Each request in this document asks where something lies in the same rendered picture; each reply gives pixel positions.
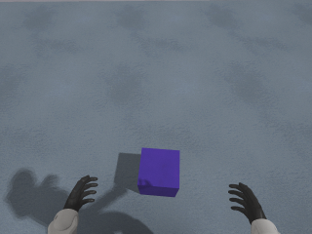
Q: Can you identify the robot left forearm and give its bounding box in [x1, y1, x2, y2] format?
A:
[48, 209, 79, 234]

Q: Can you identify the carton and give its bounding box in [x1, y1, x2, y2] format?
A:
[137, 147, 180, 197]

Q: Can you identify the robot left hand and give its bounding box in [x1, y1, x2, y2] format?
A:
[63, 175, 98, 213]

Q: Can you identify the robot right forearm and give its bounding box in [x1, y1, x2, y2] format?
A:
[251, 218, 280, 234]

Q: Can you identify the robot right hand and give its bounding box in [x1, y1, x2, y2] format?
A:
[228, 182, 267, 225]

